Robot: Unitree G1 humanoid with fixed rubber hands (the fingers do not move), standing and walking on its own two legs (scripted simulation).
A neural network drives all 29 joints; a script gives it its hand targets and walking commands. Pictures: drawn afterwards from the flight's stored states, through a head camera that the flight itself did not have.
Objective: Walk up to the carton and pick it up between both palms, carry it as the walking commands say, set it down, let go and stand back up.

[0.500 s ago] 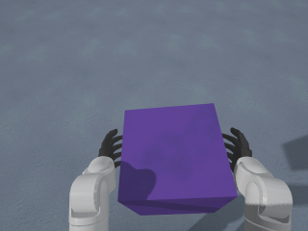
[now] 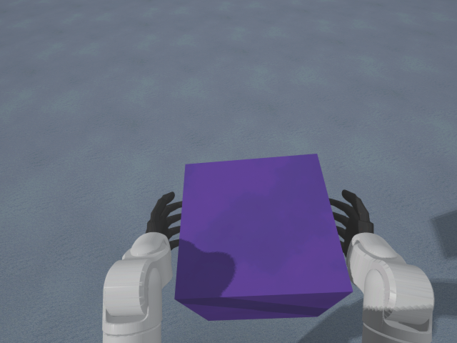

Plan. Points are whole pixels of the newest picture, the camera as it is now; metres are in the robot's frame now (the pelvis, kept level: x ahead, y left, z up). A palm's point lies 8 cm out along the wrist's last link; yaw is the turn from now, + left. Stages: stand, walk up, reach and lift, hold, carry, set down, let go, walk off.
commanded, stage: carry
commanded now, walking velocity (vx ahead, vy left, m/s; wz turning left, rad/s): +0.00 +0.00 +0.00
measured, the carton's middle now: (256, 246) +0.28 -0.01 +0.03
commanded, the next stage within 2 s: hold in 1.10 s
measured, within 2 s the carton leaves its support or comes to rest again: neither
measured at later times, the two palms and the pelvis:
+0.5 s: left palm (162, 241) +0.26 +0.14 +0.08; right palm (356, 241) +0.25 -0.16 +0.09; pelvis +0.00 +0.00 +0.00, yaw +0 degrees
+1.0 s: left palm (163, 246) +0.26 +0.14 +0.06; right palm (349, 244) +0.26 -0.16 +0.07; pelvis +0.00 +0.00 +0.00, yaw +0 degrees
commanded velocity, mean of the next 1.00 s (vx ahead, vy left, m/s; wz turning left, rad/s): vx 0.00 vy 0.00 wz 0.00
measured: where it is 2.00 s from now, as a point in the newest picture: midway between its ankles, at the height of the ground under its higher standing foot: outside the picture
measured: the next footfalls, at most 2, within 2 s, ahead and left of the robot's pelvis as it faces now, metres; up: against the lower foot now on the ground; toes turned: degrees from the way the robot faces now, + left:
none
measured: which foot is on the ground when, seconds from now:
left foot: down 0.00-1.00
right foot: down 0.00-1.00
